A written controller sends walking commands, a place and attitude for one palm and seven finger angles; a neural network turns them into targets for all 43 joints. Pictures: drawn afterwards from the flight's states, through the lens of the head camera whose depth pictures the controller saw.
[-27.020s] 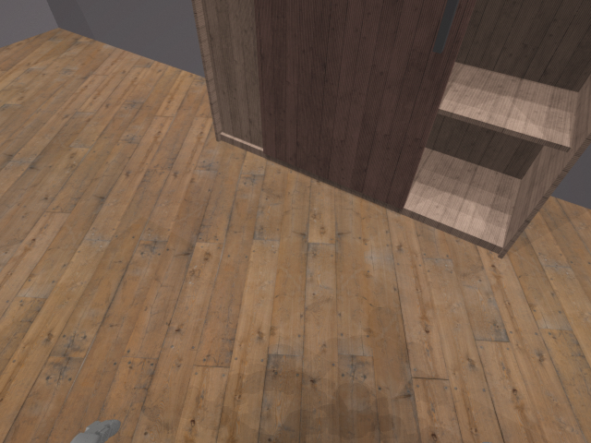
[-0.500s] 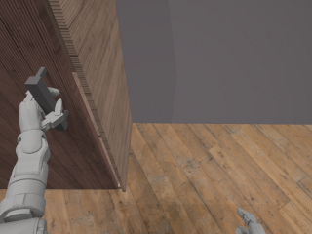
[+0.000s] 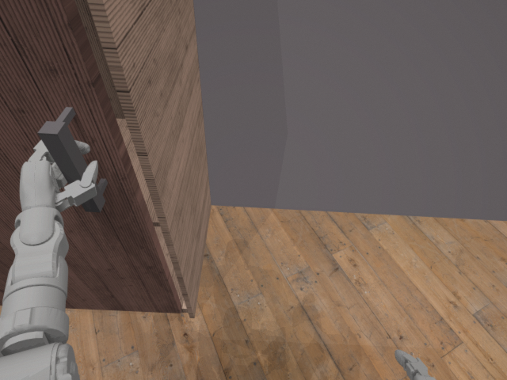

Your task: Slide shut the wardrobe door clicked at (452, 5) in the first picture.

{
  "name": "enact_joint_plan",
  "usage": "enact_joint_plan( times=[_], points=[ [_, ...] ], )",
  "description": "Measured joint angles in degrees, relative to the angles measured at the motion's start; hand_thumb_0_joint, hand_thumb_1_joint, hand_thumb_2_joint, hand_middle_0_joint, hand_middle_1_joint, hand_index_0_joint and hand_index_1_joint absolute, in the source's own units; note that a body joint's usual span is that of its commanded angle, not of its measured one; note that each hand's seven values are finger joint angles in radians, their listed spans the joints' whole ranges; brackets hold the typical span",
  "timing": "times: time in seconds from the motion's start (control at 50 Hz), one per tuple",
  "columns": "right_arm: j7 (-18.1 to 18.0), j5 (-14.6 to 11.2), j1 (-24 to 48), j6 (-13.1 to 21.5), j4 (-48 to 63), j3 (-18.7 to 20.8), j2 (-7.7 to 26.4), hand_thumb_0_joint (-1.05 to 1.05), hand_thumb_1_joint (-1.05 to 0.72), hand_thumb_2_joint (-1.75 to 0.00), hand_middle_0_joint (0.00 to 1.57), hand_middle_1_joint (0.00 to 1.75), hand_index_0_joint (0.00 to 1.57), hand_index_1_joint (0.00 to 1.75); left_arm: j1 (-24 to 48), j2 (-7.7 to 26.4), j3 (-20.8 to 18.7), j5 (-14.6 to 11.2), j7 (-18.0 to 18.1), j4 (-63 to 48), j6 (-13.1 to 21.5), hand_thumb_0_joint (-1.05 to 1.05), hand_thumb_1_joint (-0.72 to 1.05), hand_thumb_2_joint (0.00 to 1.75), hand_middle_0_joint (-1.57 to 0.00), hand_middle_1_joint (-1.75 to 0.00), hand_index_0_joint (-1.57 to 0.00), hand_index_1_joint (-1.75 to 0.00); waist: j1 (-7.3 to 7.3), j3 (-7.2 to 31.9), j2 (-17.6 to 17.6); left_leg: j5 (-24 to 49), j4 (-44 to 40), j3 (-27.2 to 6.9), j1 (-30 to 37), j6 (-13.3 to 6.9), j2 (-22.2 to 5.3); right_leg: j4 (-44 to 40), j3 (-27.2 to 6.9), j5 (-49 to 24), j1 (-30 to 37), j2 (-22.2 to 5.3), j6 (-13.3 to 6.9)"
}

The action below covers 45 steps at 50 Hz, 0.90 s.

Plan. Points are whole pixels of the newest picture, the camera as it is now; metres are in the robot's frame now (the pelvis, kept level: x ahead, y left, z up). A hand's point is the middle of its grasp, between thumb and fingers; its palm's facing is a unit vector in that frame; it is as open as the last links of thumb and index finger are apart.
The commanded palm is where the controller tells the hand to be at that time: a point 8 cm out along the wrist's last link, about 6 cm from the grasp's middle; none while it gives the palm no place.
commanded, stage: loosen the grip on the handle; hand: left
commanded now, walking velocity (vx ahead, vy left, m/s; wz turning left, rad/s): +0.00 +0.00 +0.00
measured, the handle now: (82, 162) +0.41 +0.32 +0.10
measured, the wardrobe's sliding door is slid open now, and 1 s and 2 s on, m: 0.03 0.03 0.03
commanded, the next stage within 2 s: slip the hand off the handle in 0.48 s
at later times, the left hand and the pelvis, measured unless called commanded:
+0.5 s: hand (86, 184) +0.37 +0.30 +0.09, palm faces +0.44 -0.87 -0.24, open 14.0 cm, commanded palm +0.32 +0.33 +0.11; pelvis +0.02 +0.02 -0.01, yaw +0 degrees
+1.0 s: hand (49, 187) +0.36 +0.35 +0.10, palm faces +0.47 -0.84 -0.26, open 14.6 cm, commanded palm +0.32 +0.38 +0.11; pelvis +0.03 +0.00 -0.01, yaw +1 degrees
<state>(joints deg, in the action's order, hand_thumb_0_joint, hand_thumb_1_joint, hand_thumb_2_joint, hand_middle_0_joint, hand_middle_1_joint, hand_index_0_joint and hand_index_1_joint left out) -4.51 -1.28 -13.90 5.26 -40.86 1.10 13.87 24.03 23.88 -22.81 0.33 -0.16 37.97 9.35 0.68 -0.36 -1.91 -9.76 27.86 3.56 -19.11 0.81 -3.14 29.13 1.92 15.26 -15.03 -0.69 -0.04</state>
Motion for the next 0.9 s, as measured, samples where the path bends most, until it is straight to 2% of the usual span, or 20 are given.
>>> enact_joint_plan(
  times=[0.06, 0.14, 0.18, 0.26, 0.32, 0.38, 0.52, 0.6, 0.72, 0.9],
  points=[
    [-0.2, 0.2, 0.8, 1.0, 1.1, -0.3, 0.2, 0.01, -0.9, -0.89, 0.2, 0.3, 0.21, 0.3, -0.9, -0.7, -0.3, -0.6, 1.5, -1.9, -2.0, -0.11, 0.47, 0.7, -0.41, -1.35, -0.42, -1.4, -0.83, 0.9, 0.1, -0.3, 1.3, -0.1, -1.3, -0.2, 0.1, 1.3, 0.1, 0.3, -1.3, -0.1, 0.1],
    [-0.9, 0.3, 1.1, 2.2, 2.5, -1.0, 0.7, 0.01, -0.9, -0.89, 0.2, 0.3, 0.21, 0.3, -1.4, -0.5, 2.2, 1.4, 4.9, -2.7, -2.2, -0.06, 0.24, 0.58, -0.4, -1.34, -0.38, -1.39, -1.71, 1.5, 0.9, -1.2, 3.4, -0.2, -3.3, -0.8, 0.6, 3.5, 0.1, 1.2, -3.2, -0.8, 0.5],
    [-1.2, 0.4, 1.0, 2.4, 2.6, -1.5, 0.6, 0.01, -0.9, -0.89, 0.2, 0.3, 0.21, 0.3, -1.6, -0.3, 3.0, 1.6, 5.5, -3.1, -1.6, -0.04, 0.08, 0.5, -0.41, -1.34, -0.39, -1.39, -1.66, 1.6, 1.0, -1.6, 4.2, -0.2, -4.0, -1.0, 0.8, 4.4, 0.0, 1.7, -3.9, -1.0, 0.7],
    [-1.6, 0.4, 0.4, 2.6, 1.8, -2.2, 0.1, 0.01, -0.9, -0.89, 0.2, 0.3, 0.21, 0.3, -1.5, -0.6, 3.5, -0.1, 5.8, -4.1, -0.7, -0.02, -0.21, 0.36, -0.41, -1.34, -0.39, -1.36, -1.13, 1.8, 0.7, -2.7, 5.9, -0.4, -5.1, -1.0, 0.9, 5.6, 0.0, 2.6, -4.7, -1.0, 0.9],
    [-1.6, 0.4, -0.3, 2.7, 1.1, -2.4, -0.2, 0.01, -0.9, -0.89, 0.2, 0.3, 0.21, 0.3, -2.2, -1.3, 4.1, -0.2, 6.2, -6.0, -0.5, -0.01, -0.35, 0.3, -0.39, -1.32, -0.38, -1.33, -0.67, 1.7, 0.8, -3.7, 7.0, -0.7, -5.6, -1.1, 1.0, 6.0, 0.3, 3.3, -4.8, -1.1, 1.0],
    [-1.5, 0.7, -0.8, 2.4, 1.0, -2.5, -0.5, 0.01, -0.9, -0.89, 0.2, 0.3, 0.21, 0.3, -4.1, -1.2, 4.0, 0.4, 6.4, -8.6, -2.0, -0.01, -0.44, 0.25, -0.37, -1.29, -0.36, -1.3, -0.37, 1.9, 1.1, -4.5, 7.5, -0.7, -5.7, -1.2, 1.0, 6.0, 0.2, 3.9, -4.7, -1.2, 1.1],
    [-0.8, 0.9, -1.0, 2.3, 0.9, -1.7, -0.7, 0.01, -0.9, -0.89, 0.2, 0.3, 0.21, 0.3, -10.0, -3.3, 4.7, -2.1, 5.9, -16.9, -4.7, -0.01, -0.52, 0.21, -0.3, -1.21, -0.32, -1.23, 0.72, 2.6, 2.4, -6.2, 8.1, -0.4, -5.3, -1.3, 1.1, 5.5, 0.0, 4.9, -3.8, -1.3, 1.3],
    [-0.5, 1.0, -0.3, 1.9, 1.2, -1.6, -0.8, 0.01, -0.9, -0.89, 0.2, 0.3, 0.21, 0.3, -12.9, -4.4, 4.9, -2.2, 5.9, -20.8, -5.3, -0.01, -0.53, 0.2, -0.27, -1.18, -0.29, -1.19, 1.04, 3.5, 2.5, -6.9, 8.2, -0.3, -4.7, -1.2, 1.1, 5.8, -0.1, 5.5, -3.3, -1.3, 1.3],
    [-1.2, 0.7, 1.3, 0.4, 2.3, -1.9, -1.0, 0.01, -0.9, -0.89, 0.2, 0.3, 0.21, 0.3, -12.2, -2.3, 2.1, -1.7, 5.1, -18.0, -7.6, -0.01, -0.54, 0.2, -0.26, -1.16, -0.27, -1.16, 0.85, 3.5, 2.0, -7.0, 8.3, -0.7, -4.8, -0.7, 0.9, 6.3, 0.3, 6.1, -3.5, -1.0, 0.8],
    [-2.4, 0.4, 0.8, -0.3, 1.9, -1.7, 0.1, 0.01, -0.9, -0.89, 0.2, 0.3, 0.21, 0.3, -9.4, 2.8, -3.0, -3.3, -0.5, -12.4, -4.7, -0.02, -0.54, 0.2, -0.26, -1.15, -0.26, -1.15, 0.94, 3.4, 1.8, -7.0, 9.4, -1.9, -6.5, 0.0, 0.2, 7.0, 1.4, 6.3, -4.7, -0.3, 0.1]
  ],
)
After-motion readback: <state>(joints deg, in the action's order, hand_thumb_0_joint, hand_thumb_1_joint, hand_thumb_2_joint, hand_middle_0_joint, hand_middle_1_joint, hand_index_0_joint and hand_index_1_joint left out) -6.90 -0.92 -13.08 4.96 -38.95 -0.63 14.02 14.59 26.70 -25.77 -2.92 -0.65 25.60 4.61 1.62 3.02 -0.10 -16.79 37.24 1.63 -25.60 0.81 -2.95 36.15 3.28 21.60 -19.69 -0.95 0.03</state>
